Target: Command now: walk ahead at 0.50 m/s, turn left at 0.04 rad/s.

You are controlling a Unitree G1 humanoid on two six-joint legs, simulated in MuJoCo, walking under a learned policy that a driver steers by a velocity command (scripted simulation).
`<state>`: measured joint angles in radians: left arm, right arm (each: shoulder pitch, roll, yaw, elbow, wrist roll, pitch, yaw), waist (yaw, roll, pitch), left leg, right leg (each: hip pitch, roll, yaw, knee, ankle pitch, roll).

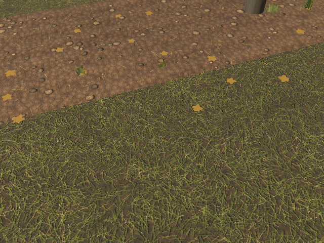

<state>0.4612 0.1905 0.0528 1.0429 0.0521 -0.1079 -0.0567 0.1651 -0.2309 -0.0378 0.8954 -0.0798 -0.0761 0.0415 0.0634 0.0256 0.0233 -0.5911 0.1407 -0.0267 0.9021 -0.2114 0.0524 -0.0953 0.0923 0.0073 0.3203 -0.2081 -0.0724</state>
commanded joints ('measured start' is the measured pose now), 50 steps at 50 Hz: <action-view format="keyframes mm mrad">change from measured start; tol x64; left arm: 1 -69 106 7 -80 40 -14 -15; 25 -740 -2 -97 -420 63 16 -27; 31 195 239 33 -186 13 50 28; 50 -108 130 40 -252 23 9 127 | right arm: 1 60 30 14 -23 -13 -10 25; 24 797 37 26 144 80 -82 -117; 50 99 20 51 -214 32 90 23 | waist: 1 -67 -108 21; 50 8 -99 -39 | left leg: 1 338 -98 93 -25 273 -16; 9 844 -36 -275 -258 437 306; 20 -309 -198 -209 -208 206 197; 24 842 -121 -538 156 -56 169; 28 -550 -206 -414 18 -584 172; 34 -470 -262 -121 1302 -556 -103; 50 -257 -39 56 9 42 -74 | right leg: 1 -406 -178 11 -111 261 -136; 7 -365 -223 -33 415 563 -81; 11 -896 -35 194 1327 -376 41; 20 -171 -104 -108 951 176 143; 24 -1350 -158 95 405 256 131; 32 836 -591 124 409 1538 -331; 38 -327 -475 0 -56 411 -263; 50 -2 -560 -39 -213 -153 -192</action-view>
